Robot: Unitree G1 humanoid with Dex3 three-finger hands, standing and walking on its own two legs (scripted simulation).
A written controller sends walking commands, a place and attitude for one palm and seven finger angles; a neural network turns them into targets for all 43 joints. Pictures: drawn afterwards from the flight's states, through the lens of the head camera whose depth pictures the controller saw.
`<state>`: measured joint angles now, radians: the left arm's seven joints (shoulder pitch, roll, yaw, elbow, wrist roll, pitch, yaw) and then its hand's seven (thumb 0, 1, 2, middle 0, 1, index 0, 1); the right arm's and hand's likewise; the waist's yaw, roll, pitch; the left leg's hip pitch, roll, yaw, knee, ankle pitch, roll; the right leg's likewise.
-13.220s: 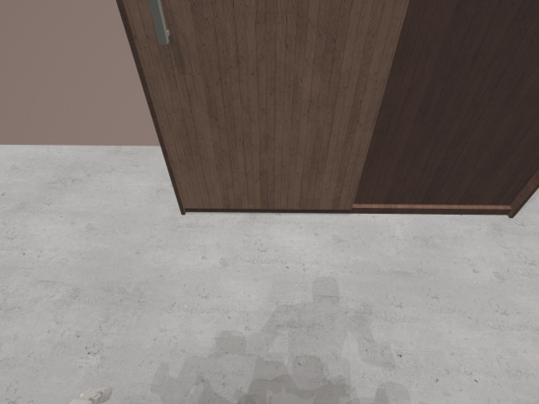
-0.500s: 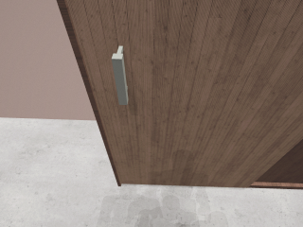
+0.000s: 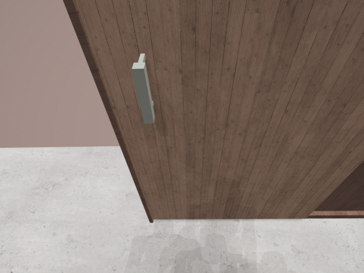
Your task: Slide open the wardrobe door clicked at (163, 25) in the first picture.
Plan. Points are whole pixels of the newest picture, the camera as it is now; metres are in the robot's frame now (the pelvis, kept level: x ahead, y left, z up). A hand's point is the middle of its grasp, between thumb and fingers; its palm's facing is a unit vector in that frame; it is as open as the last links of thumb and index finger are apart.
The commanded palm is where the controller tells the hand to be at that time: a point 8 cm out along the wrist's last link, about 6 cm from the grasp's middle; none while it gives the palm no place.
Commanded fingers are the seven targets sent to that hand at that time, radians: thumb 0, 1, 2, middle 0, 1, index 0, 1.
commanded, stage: come to a stop and stand still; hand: left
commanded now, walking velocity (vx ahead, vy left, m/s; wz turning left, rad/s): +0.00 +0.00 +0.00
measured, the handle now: (146, 89) +0.48 +0.11 +0.17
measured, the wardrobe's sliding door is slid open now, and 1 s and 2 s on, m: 0.00 0.00 0.00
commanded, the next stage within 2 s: look again from close up in 0.10 s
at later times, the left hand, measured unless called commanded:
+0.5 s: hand out of the picture +0.02 +0.14 -0.17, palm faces +0.01 -0.98 -0.22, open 7.3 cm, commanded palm none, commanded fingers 0.00 0.90 0.90 -0.20 -0.30 -0.20 -0.30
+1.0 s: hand out of the picture +0.03 +0.12 -0.17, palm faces +0.02 -0.97 -0.22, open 7.3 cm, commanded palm none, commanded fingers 0.00 0.90 0.90 -0.20 -0.30 -0.20 -0.30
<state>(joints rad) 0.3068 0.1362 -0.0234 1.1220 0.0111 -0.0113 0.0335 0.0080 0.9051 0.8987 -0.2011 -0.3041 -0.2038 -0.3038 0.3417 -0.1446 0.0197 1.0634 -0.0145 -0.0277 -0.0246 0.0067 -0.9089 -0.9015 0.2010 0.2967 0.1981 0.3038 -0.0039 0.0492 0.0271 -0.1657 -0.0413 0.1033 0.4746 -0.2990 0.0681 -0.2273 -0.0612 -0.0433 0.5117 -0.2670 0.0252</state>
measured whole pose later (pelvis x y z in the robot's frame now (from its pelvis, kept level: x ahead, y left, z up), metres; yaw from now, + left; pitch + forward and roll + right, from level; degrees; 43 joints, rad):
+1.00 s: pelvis +0.02 -0.06 +0.00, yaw +0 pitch -1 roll +1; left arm 0.25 0.15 -0.01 1.12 0.01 -0.02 0.03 0.01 0.91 0.90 -0.20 -0.30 -0.20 -0.30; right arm 0.27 -0.15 0.01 1.13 -0.01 -0.02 -0.04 0.00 -0.91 -0.90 0.20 0.30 0.20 0.30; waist 0.00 0.02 0.06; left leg -0.10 0.03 0.08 0.39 -0.28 -0.02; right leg -0.17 0.02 -0.07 0.45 -0.28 -0.05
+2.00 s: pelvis -0.04 -0.03 -0.05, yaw +2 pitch +6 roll -2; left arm 0.28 0.29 0.14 -0.13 -0.25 -0.20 -0.26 0.01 0.25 0.63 -0.24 -0.72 -0.25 -0.72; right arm 0.23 -0.18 0.09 0.62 0.03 -0.31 -0.08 0.02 -0.90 -0.90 0.21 0.30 0.21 0.31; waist 0.02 0.04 -0.04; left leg -0.59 0.01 -0.01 0.96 -0.46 0.01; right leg -0.60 -0.02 -0.11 0.91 -0.41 -0.03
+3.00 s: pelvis -0.01 -0.04 +0.00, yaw +1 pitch -3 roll +0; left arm -0.16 0.51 0.46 0.11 -0.35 0.28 -0.39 -0.01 -0.50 0.30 -0.30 -1.20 -0.31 -1.20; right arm 0.18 -0.28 0.07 0.67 0.09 -0.22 -0.12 0.02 -0.90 -0.90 0.21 0.30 0.20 0.30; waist 0.06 0.06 0.00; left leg -0.17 0.01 0.00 0.51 -0.29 0.00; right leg -0.19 0.01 -0.10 0.48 -0.24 -0.03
